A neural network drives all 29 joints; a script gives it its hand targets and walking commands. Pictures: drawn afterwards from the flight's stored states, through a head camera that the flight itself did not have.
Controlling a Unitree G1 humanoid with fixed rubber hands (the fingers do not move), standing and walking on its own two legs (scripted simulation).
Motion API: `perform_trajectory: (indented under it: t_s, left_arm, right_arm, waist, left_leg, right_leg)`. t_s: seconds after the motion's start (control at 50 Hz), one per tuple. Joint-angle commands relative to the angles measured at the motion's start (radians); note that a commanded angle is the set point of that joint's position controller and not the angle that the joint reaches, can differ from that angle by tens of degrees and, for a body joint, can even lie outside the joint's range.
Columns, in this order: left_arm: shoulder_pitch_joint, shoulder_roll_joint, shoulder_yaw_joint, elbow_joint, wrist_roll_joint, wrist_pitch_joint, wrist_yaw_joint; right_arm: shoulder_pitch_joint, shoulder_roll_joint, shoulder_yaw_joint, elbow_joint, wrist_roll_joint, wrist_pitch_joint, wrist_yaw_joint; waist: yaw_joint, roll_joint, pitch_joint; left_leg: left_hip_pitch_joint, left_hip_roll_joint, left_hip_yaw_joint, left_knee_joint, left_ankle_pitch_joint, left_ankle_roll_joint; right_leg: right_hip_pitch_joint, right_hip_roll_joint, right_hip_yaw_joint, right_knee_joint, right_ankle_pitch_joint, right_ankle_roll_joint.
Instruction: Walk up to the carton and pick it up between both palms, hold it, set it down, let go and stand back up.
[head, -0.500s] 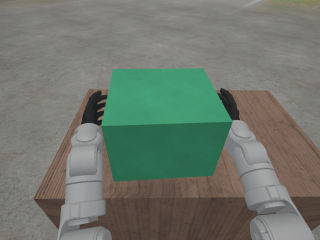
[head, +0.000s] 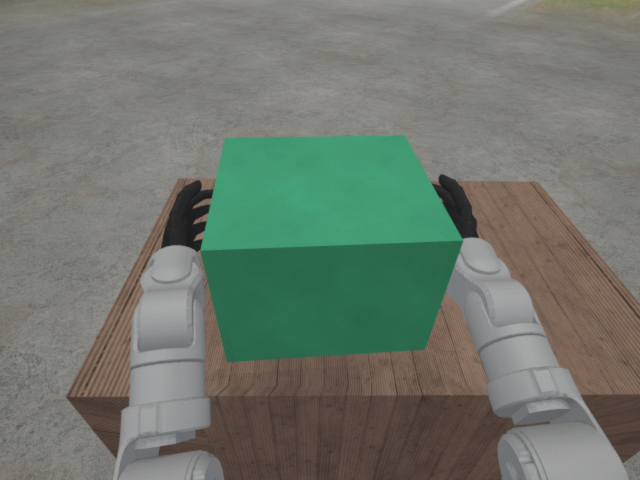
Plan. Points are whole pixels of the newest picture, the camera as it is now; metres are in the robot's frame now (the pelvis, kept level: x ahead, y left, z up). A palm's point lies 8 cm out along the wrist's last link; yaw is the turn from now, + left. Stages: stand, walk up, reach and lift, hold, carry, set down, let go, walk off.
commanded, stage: hold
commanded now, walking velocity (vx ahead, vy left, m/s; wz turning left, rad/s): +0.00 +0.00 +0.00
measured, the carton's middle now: (322, 240) +0.38 +0.00 +0.16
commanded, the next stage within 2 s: none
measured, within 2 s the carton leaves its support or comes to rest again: neither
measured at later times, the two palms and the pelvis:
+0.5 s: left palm (182, 242) +0.37 +0.17 +0.18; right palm (453, 236) +0.37 -0.16 +0.17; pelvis +0.00 +0.00 +0.00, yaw +0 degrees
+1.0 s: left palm (180, 250) +0.37 +0.17 +0.17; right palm (450, 239) +0.37 -0.16 +0.17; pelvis +0.01 +0.00 +0.00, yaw +1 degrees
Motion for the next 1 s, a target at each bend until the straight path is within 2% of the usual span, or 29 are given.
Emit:
perform_trajectory:
  t_s: [0.0, 0.26, 0.28, 0.3, 0.32, 0.34, 0.36, 0.38, 0.42, 0.44, 0.5, 0.56, 0.58, 0.6, 0.62, 0.68, 0.7, 0.72, 0.78, 0.8, 0.82, 0.84, 0.88, 0.9, 0.92, 0.94, 0.98]
  left_arm:
    - [-0.667, -0.537, -0.479, -0.121, -0.141, -0.050, -0.160]
    - [-0.674, -0.549, -0.483, -0.113, -0.143, -0.050, -0.153]
    - [-0.733, -0.528, -0.422, -0.030, -0.123, -0.058, -0.163]
    - [-0.738, -0.537, -0.410, -0.023, -0.111, -0.063, -0.168]
    - [-0.741, -0.564, -0.431, -0.062, -0.117, -0.067, -0.168]
    - [-0.752, -0.574, -0.446, -0.076, -0.128, -0.071, -0.166]
    - [-0.769, -0.581, -0.455, -0.098, -0.144, -0.079, -0.161]
    - [-0.757, -0.570, -0.440, -0.031, -0.132, -0.079, -0.159]
    - [-0.723, -0.571, -0.456, -0.049, -0.138, -0.086, -0.158]
    - [-0.707, -0.559, -0.440, -0.046, -0.131, -0.088, -0.159]
    - [-0.667, -0.544, -0.422, -0.038, -0.108, -0.073, -0.173]
    - [-0.705, -0.540, -0.453, -0.114, -0.126, -0.083, -0.174]
    - [-0.701, -0.544, -0.474, -0.138, -0.136, -0.088, -0.173]
    - [-0.667, -0.547, -0.475, -0.142, -0.136, -0.086, -0.172]
    - [-0.662, -0.549, -0.492, -0.155, -0.145, -0.086, -0.170]
    - [-0.635, -0.546, -0.507, -0.185, -0.138, -0.077, -0.165]
    - [-0.665, -0.531, -0.492, -0.172, -0.130, -0.073, -0.166]
    - [-0.632, -0.541, -0.499, -0.185, -0.137, -0.068, -0.166]
    - [-0.647, -0.534, -0.504, -0.186, -0.141, -0.069, -0.167]
    - [-0.618, -0.527, -0.488, -0.160, -0.135, -0.066, -0.170]
    - [-0.595, -0.533, -0.497, -0.192, -0.142, -0.064, -0.170]
    - [-0.570, -0.515, -0.482, -0.174, -0.125, -0.056, -0.172]
    - [-0.600, -0.517, -0.488, -0.200, -0.127, -0.058, -0.178]
    - [-0.608, -0.510, -0.478, -0.176, -0.127, -0.058, -0.180]
    - [-0.642, -0.516, -0.489, -0.161, -0.134, -0.060, -0.180]
    - [-0.621, -0.524, -0.502, -0.198, -0.143, -0.064, -0.178]
    - [-0.641, -0.532, -0.535, -0.237, -0.166, -0.075, -0.173]
  right_arm:
    - [-0.760, 0.564, 0.409, -0.285, 0.079, -0.060, 0.101]
    - [-0.769, 0.553, 0.395, -0.274, 0.074, -0.065, 0.110]
    - [-0.791, 0.554, 0.362, -0.189, 0.054, -0.056, 0.118]
    - [-0.786, 0.562, 0.349, -0.161, 0.036, -0.061, 0.127]
    - [-0.776, 0.573, 0.344, -0.173, 0.034, -0.073, 0.136]
    - [-0.802, 0.580, 0.356, -0.215, 0.038, -0.087, 0.140]
    - [-0.831, 0.589, 0.369, -0.248, 0.049, -0.099, 0.141]
    - [-0.848, 0.577, 0.364, -0.238, 0.042, -0.099, 0.140]
    - [-0.834, 0.576, 0.384, -0.253, 0.056, -0.106, 0.132]
    - [-0.803, 0.571, 0.385, -0.235, 0.053, -0.103, 0.128]
    - [-0.784, 0.554, 0.398, -0.236, 0.063, -0.099, 0.115]
    - [-0.761, 0.566, 0.407, -0.245, 0.072, -0.096, 0.107]
    - [-0.748, 0.578, 0.418, -0.274, 0.087, -0.098, 0.106]
    - [-0.746, 0.570, 0.441, -0.309, 0.096, -0.099, 0.101]
    - [-0.732, 0.563, 0.443, -0.317, 0.104, -0.097, 0.097]
    - [-0.691, 0.550, 0.453, -0.327, 0.115, -0.083, 0.093]
    - [-0.715, 0.538, 0.445, -0.305, 0.114, -0.076, 0.096]
    - [-0.694, 0.541, 0.453, -0.335, 0.112, -0.075, 0.096]
    - [-0.745, 0.544, 0.467, -0.379, 0.117, -0.081, 0.091]
    - [-0.731, 0.543, 0.466, -0.378, 0.120, -0.080, 0.089]
    - [-0.702, 0.556, 0.474, -0.388, 0.124, -0.078, 0.086]
    - [-0.676, 0.546, 0.480, -0.359, 0.114, -0.069, 0.083]
    - [-0.692, 0.539, 0.477, -0.375, 0.119, -0.069, 0.082]
    - [-0.695, 0.539, 0.462, -0.359, 0.108, -0.067, 0.081]
    - [-0.719, 0.535, 0.445, -0.339, 0.099, -0.068, 0.084]
    - [-0.695, 0.553, 0.462, -0.369, 0.109, -0.073, 0.086]
    - [-0.695, 0.557, 0.470, -0.400, 0.118, -0.078, 0.085]
  waist:
    - [-0.007, 0.063, -0.409]
    - [-0.007, 0.071, -0.407]
    - [0.000, 0.040, -0.305]
    - [0.005, 0.054, -0.283]
    - [0.005, 0.072, -0.316]
    - [-0.005, 0.070, -0.371]
    - [0.003, 0.079, -0.438]
    - [0.007, 0.078, -0.420]
    - [0.001, 0.071, -0.434]
    - [0.005, 0.050, -0.418]
    - [0.008, 0.047, -0.408]
    - [-0.014, 0.063, -0.426]
    - [-0.019, 0.070, -0.449]
    - [-0.015, 0.056, -0.459]
    - [-0.023, 0.076, -0.472]
    - [-0.021, 0.096, -0.453]
    - [-0.016, 0.101, -0.425]
    - [-0.013, 0.081, -0.440]
    - [-0.013, 0.083, -0.437]
    - [-0.011, 0.066, -0.409]
    - [-0.005, 0.062, -0.418]
    - [-0.003, 0.059, -0.396]
    - [0.001, 0.066, -0.412]
    - [-0.009, 0.057, -0.396]
    - [-0.020, 0.077, -0.394]
    - [-0.007, 0.084, -0.432]
    - [-0.028, 0.079, -0.473]
  left_leg:
    - [0.090, -0.046, 0.036, -0.029, 0.207, -0.024]
    - [0.109, -0.037, 0.034, -0.029, 0.209, -0.029]
    - [0.072, -0.035, 0.049, -0.064, 0.104, -0.017]
    - [0.056, -0.030, 0.051, -0.079, 0.049, -0.010]
    - [0.059, -0.027, 0.047, -0.089, 0.044, -0.011]
    - [0.075, -0.026, 0.047, -0.079, 0.080, -0.012]
    - [0.096, -0.031, 0.049, -0.059, 0.141, -0.016]
    - [0.108, -0.034, 0.051, -0.051, 0.153, -0.017]
    - [0.122, -0.038, 0.050, -0.026, 0.220, -0.021]
    - [0.137, -0.036, 0.048, -0.028, 0.227, -0.024]
    - [0.137, -0.043, 0.051, -0.025, 0.247, -0.020]
    - [0.135, -0.045, 0.052, -0.016, 0.279, -0.030]
    - [0.149, -0.047, 0.046, -0.002, 0.327, -0.034]
    - [0.160, -0.046, 0.041, 0.004, 0.355, -0.034]
    - [0.167, -0.045, 0.031, 0.015, 0.378, -0.043]
    - [0.190, -0.042, 0.030, 0.025, 0.409, -0.057]
    - [0.170, -0.046, 0.032, 0.017, 0.373, -0.055]
    - [0.175, -0.044, 0.031, 0.015, 0.382, -0.051]
    - [0.158, -0.050, 0.031, 0.019, 0.383, -0.048]
    - [0.150, -0.049, 0.032, 0.011, 0.352, -0.040]
    - [0.146, -0.048, 0.030, 0.014, 0.375, -0.037]
    - [0.147, -0.054, 0.037, 0.010, 0.369, -0.034]
    - [0.151, -0.052, 0.038, 0.007, 0.364, -0.037]
    - [0.149, -0.047, 0.039, -0.001, 0.330, -0.035]
    - [0.137, -0.044, 0.037, -0.007, 0.303, -0.038]
    - [0.147, -0.047, 0.039, 0.003, 0.338, -0.035]
    - [0.177, -0.045, 0.030, 0.015, 0.379, -0.047]
  right_leg:
    - [0.095, 0.034, -0.013, -0.016, 0.191, 0.040]
    - [0.063, 0.040, -0.021, -0.022, 0.142, 0.030]
    - [0.030, 0.039, -0.034, -0.039, 0.011, 0.030]
    - [0.026, 0.031, -0.032, -0.049, -0.040, 0.025]
    - [0.018, 0.032, -0.030, -0.042, -0.051, 0.018]
    - [0.037, 0.037, -0.029, -0.038, -0.009, 0.016]
    - [0.056, 0.038, -0.032, -0.027, 0.032, 0.017]
    - [0.047, 0.036, -0.029, -0.029, 0.037, 0.018]
    - [0.067, 0.041, -0.023, -0.027, 0.103, 0.023]
    - [0.075, 0.043, -0.027, -0.028, 0.119, 0.025]
    - [0.094, 0.039, -0.024, -0.027, 0.147, 0.033]
    - [0.117, 0.045, -0.026, -0.017, 0.198, 0.031]
    - [0.125, 0.043, -0.024, -0.009, 0.245, 0.035]
    - [0.139, 0.046, -0.023, -0.005, 0.282, 0.038]
    - [0.148, 0.049, -0.029, -0.001, 0.290, 0.037]
    - [0.125, 0.054, -0.029, -0.001, 0.294, 0.034]
    - [0.107, 0.052, -0.028, -0.013, 0.247, 0.031]
    - [0.111, 0.052, -0.030, -0.011, 0.261, 0.031]
    - [0.127, 0.053, -0.028, 0.000, 0.288, 0.036]
    - [0.127, 0.045, -0.031, -0.007, 0.274, 0.039]
    - [0.141, 0.046, -0.029, -0.004, 0.300, 0.041]
    - [0.136, 0.043, -0.025, -0.004, 0.308, 0.043]
    - [0.137, 0.042, -0.032, -0.006, 0.301, 0.043]
    - [0.128, 0.041, -0.030, -0.015, 0.274, 0.043]
    - [0.110, 0.039, -0.031, -0.013, 0.235, 0.036]
    - [0.123, 0.035, -0.028, -0.013, 0.275, 0.035]
    - [0.125, 0.046, -0.029, -0.004, 0.309, 0.037]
